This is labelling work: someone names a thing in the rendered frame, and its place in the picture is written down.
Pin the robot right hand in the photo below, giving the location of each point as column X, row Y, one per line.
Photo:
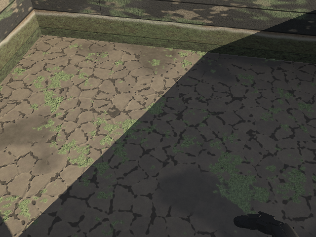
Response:
column 265, row 223

